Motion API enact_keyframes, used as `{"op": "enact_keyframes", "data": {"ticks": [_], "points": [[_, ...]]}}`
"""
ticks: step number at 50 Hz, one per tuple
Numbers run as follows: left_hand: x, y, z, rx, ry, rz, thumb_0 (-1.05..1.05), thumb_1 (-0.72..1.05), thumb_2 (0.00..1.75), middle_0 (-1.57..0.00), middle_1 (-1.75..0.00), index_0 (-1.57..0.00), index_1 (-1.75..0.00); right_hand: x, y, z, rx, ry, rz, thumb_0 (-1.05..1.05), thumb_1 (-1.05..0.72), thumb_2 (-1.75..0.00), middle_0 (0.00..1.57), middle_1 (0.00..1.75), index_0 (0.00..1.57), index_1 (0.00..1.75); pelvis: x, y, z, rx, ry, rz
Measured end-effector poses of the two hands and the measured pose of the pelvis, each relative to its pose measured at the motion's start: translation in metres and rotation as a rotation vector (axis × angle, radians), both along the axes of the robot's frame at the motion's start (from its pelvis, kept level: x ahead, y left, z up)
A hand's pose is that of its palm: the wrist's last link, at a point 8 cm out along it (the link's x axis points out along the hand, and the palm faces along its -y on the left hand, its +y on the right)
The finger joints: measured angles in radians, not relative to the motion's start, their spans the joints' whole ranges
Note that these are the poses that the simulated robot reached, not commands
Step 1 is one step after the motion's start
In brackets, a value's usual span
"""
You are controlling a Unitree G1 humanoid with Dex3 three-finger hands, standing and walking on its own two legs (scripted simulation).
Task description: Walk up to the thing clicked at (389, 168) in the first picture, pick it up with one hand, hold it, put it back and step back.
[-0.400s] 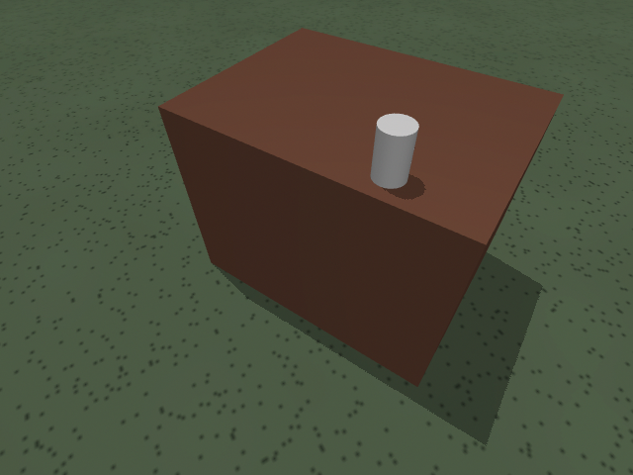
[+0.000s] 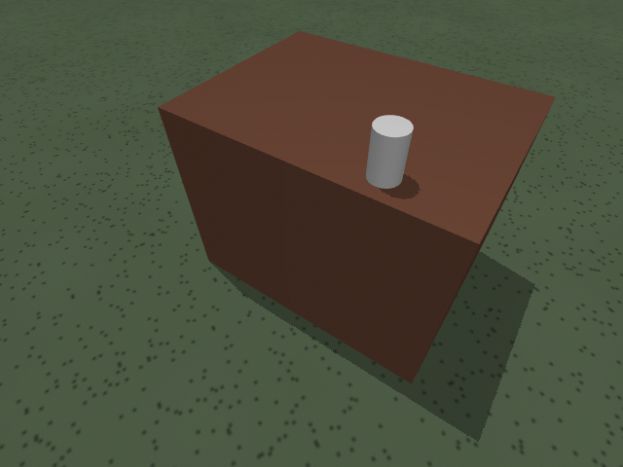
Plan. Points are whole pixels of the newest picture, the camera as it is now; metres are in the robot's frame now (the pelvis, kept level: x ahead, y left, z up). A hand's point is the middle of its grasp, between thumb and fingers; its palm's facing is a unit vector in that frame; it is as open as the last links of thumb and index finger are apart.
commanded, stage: stand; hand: left
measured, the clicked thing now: (388, 152) +0.75 -0.11 -0.02
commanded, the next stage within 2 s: walk up in 0.72 s
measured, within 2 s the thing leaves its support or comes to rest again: neither
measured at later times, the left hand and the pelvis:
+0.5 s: hand out of the picture +0.07 +0.25 -0.16, palm faces -0.03 -0.94 -0.34, open 7.4 cm; pelvis +0.00 +0.00 +0.00, yaw +0 degrees
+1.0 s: hand out of the picture +0.14 +0.23 -0.15, palm faces -0.18 -0.90 -0.40, open 7.4 cm; pelvis +0.04 -0.05 -0.02, yaw -11 degrees
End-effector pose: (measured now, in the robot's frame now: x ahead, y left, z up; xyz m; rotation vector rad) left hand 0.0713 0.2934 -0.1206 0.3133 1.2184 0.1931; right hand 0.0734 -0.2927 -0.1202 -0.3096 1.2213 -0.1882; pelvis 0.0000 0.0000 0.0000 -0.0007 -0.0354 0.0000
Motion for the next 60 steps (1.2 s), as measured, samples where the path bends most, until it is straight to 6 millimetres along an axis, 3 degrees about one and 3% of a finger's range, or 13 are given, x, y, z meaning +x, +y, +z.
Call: {"op": "enact_keyframes", "data": {"ticks": [17,38,43,47,50,54,60], "points": [[-0.005,0.002,-0.001,0.001,0.02,0.005,0.01,0.9,0.9,-0.21,-0.3,-0.21,-0.3,-0.003,0.0,-0.001,0.0,0.016,0.001,0.01,-0.91,-0.9,0.21,0.3,0.21,0.3,0.002,0.001,0.0,0.001,0.004,0.001],[0.005,0.004,0.001,-0.002,-0.004,-0.009,0.01,0.9,0.9,-0.21,-0.3,-0.21,-0.3,0.006,-0.002,0.001,0.0,-0.03,-0.006,0.01,-0.91,-0.9,0.21,0.3,0.21,0.3,0.006,0.001,-0.002,0.008,0.0,-0.023],[0.019,0.005,0.004,0.022,0.055,-0.085,0.01,0.9,0.9,-0.21,-0.3,-0.21,-0.3,-0.006,-0.028,0.005,-0.018,-0.132,-0.1,0.01,-0.91,-0.9,0.21,0.3,0.21,0.3,0.015,-0.008,-0.007,0.022,-0.004,-0.102],[0.047,-0.005,0.014,0.039,0.03,-0.13,0.01,0.91,0.9,-0.21,-0.3,-0.21,-0.3,-0.025,-0.061,0.002,-0.045,-0.078,-0.14,0.01,-0.9,-0.9,0.21,0.3,0.21,0.3,0.029,-0.027,-0.009,0.026,-0.016,-0.14],[0.069,-0.017,0.015,0.072,0.015,-0.168,0.01,0.91,0.9,-0.21,-0.3,-0.21,-0.3,-0.029,-0.09,-0.011,-0.054,-0.054,-0.178,0.01,-0.9,-0.9,0.21,0.3,0.21,0.3,0.045,-0.046,-0.02,0.038,-0.029,-0.182],[0.088,-0.036,0.006,0.118,-0.028,-0.17,0.01,0.91,0.9,-0.21,-0.3,-0.21,-0.3,-0.015,-0.12,-0.032,-0.059,-0.038,-0.201,0.01,-0.91,-0.9,0.21,0.3,0.21,0.3,0.064,-0.07,-0.039,-0.006,-0.049,-0.203],[0.1,-0.067,0.014,0.08,0.012,-0.182,0.01,0.9,0.9,-0.21,-0.3,-0.21,-0.3,0.026,-0.118,-0.017,-0.005,-0.086,-0.207,0.01,-0.91,-0.9,0.2,0.3,0.2,0.3,0.094,-0.081,-0.02,-0.009,-0.048,-0.272]]}}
